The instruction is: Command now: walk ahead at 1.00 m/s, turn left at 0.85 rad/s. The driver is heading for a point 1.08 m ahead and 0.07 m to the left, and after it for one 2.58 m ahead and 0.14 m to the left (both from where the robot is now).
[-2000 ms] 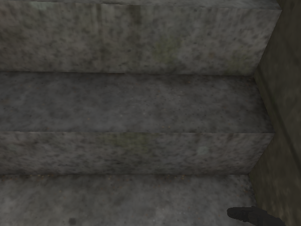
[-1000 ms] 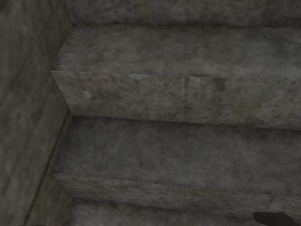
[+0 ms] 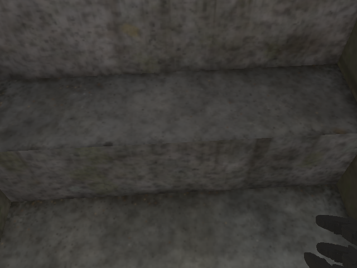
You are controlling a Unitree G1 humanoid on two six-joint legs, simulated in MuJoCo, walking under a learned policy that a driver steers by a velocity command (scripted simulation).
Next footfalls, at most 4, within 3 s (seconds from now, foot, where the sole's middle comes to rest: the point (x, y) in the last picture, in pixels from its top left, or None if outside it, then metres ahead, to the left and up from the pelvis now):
0.30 left None -0.05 0.05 -0.73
0.60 right None -0.10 -0.13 -0.76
0.88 left None -0.10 -0.03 -0.76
1.12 right None -0.09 -0.13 -0.68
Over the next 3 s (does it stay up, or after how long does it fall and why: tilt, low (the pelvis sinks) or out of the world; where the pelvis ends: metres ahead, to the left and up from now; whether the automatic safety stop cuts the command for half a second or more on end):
falls after 1.54 s (tilt)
